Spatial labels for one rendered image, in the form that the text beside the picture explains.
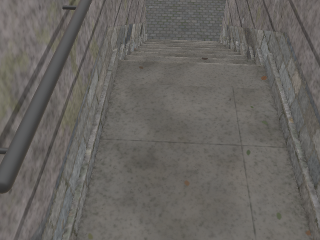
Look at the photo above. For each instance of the stairs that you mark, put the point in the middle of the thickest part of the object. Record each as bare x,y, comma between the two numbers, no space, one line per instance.
195,51

